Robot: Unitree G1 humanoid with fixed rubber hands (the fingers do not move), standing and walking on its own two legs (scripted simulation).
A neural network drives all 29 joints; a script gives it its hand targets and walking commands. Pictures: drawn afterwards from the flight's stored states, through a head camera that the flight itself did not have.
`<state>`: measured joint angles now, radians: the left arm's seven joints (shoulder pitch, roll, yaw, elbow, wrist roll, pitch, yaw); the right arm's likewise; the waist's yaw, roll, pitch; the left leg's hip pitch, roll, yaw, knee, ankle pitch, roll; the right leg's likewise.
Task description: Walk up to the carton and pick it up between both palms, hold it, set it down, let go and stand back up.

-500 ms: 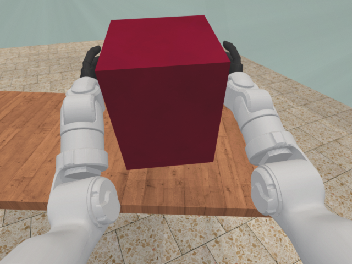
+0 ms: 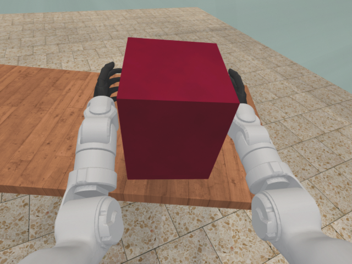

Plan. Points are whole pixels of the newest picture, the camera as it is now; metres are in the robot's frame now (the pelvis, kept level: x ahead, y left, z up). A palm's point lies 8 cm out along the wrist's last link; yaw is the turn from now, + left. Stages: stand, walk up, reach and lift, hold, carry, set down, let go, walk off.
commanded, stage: set down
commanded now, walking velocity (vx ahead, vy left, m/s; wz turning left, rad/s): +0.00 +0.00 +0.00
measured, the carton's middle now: (170, 113) +0.42 +0.00 +0.16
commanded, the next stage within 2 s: none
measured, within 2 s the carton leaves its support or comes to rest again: rests again in 2.00 s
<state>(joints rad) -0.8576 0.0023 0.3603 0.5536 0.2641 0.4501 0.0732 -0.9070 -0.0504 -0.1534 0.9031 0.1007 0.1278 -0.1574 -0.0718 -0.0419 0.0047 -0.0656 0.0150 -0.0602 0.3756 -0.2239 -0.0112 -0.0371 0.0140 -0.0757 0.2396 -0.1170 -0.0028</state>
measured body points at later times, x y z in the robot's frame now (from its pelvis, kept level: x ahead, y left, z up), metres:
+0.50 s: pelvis +0.01 -0.01 +0.00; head -0.01 +0.02 +0.45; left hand +0.43 +0.15 +0.17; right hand +0.43 -0.14 +0.18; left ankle -0.01 +0.12 -0.75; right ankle +0.01 -0.12 -0.75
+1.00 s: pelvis +0.01 -0.01 +0.00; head +0.01 +0.01 +0.45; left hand +0.44 +0.15 +0.14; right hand +0.44 -0.15 +0.15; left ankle -0.01 +0.12 -0.75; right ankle +0.01 -0.12 -0.75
